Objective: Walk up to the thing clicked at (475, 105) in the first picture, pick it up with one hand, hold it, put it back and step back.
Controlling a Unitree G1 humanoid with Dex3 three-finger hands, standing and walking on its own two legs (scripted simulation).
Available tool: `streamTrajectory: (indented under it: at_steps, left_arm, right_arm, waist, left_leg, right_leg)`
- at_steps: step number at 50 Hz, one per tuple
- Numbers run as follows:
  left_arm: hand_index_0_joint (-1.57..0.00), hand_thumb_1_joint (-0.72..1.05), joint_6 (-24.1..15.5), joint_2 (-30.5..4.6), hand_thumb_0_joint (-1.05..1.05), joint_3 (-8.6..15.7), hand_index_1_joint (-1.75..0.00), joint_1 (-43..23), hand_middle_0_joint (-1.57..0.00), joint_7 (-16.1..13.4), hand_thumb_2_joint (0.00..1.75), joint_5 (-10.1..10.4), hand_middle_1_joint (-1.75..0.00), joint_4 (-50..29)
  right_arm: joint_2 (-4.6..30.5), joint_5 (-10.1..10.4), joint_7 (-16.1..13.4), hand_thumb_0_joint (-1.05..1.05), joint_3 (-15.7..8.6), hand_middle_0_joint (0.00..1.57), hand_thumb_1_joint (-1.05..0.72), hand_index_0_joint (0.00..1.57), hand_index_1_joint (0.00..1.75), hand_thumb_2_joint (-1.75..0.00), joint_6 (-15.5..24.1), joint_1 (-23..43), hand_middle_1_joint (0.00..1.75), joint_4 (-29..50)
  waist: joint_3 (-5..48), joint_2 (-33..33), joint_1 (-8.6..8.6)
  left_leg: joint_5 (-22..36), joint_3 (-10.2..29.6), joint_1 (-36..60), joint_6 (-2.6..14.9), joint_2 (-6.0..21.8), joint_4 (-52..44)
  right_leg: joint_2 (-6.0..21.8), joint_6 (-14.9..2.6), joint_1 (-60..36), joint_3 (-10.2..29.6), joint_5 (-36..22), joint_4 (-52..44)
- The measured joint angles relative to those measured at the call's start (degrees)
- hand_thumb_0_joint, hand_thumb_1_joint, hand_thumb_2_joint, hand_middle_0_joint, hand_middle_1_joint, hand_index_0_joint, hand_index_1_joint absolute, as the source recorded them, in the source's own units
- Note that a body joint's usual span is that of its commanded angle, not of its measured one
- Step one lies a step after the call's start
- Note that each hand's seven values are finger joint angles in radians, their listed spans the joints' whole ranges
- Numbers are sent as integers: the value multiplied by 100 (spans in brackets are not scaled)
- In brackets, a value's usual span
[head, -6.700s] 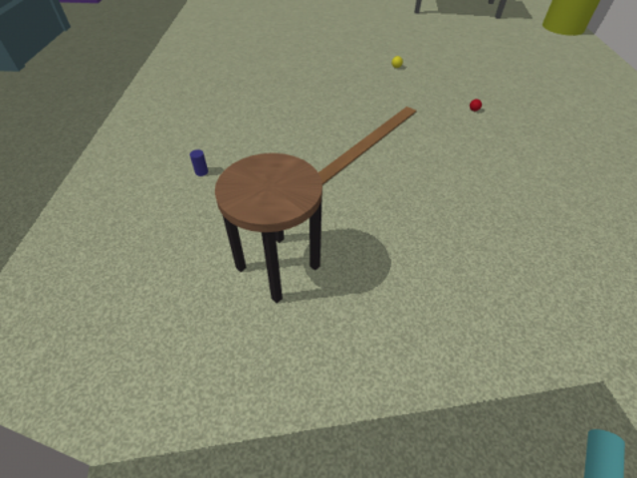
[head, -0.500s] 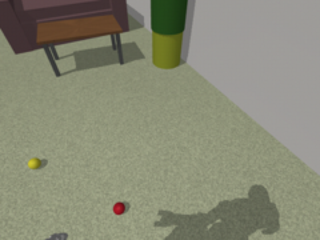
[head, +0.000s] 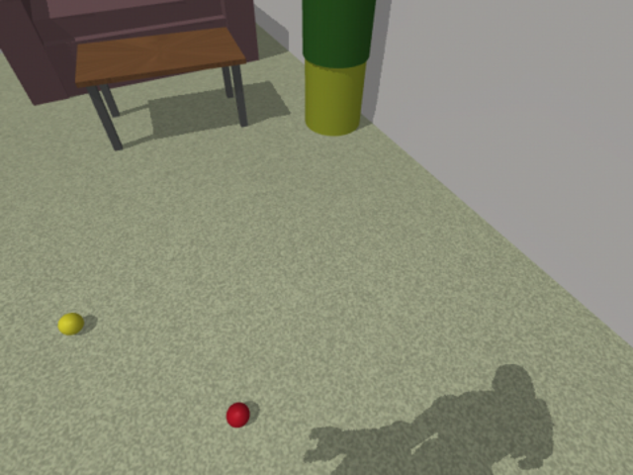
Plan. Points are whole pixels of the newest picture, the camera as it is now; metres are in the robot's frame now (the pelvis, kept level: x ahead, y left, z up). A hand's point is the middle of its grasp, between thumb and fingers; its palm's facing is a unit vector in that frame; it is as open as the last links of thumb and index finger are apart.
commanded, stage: walk up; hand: left
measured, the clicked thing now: (238, 414) +0.41 +0.25 -0.75
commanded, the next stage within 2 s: stand in 0.18 s
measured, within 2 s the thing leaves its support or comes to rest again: neither
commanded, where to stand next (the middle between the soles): +0.02 -0.01 m, yaw +1 degrees
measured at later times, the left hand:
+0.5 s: hand out of the picture +0.08 +0.25 -0.16, palm faces -0.02 -0.94 -0.33, open 7.4 cm
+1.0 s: hand out of the picture +0.07 +0.25 -0.16, palm faces -0.03 -0.94 -0.34, open 7.4 cm
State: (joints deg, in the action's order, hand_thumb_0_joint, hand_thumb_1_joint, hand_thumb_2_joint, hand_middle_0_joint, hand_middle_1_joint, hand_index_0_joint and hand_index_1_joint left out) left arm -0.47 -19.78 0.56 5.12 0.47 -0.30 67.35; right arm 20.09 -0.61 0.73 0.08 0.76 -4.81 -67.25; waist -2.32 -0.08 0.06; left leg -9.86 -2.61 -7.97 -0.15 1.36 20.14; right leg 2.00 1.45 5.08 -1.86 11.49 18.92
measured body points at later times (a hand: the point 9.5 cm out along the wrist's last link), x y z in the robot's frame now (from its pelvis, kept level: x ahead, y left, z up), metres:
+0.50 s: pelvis +0.00 +0.00 +0.00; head +0.01 +0.00 +0.45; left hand +0.08 +0.30 -0.13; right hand +0.09 -0.30 -0.13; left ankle +0.01 +0.12 -0.75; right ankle -0.01 -0.13 -0.75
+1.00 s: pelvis -0.01 -0.01 +0.00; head +0.00 -0.01 +0.45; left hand +0.07 +0.29 -0.13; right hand +0.07 -0.31 -0.13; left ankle +0.01 +0.12 -0.75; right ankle -0.01 -0.13 -0.75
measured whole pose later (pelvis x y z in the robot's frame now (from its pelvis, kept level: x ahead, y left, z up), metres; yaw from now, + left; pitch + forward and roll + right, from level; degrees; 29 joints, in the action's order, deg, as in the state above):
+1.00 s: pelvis -0.01 -0.01 +0.00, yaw +0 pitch -3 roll +0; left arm -0.5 -20.0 -0.2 6.4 0.3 -0.4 65.3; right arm 20.0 -0.7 0.9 0.1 0.3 -5.2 -66.7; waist -2.7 0.1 0.3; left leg -8.1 -2.5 -7.3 -0.7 1.6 18.0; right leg 1.6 0.9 5.1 -2.0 10.5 18.1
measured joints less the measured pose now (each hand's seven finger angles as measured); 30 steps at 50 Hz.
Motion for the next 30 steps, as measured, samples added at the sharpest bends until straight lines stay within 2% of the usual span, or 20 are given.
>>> streamTrajectory:
  at_steps: [30]
  left_arm:
    - [-20,90,-6,-11,0,-55,-30,-32,-21,-23,89,-5,-30,-171]
  right_arm:
    - [-20,-3,6,0,1,20,-90,20,30,-90,-43,106,30,72]
  waist:
    - [-74,32,34]
  left_leg:
    - [173,0,72,-25,-10,-244]
  right_leg:
    - [3,-9,-22,-2,-114,-136]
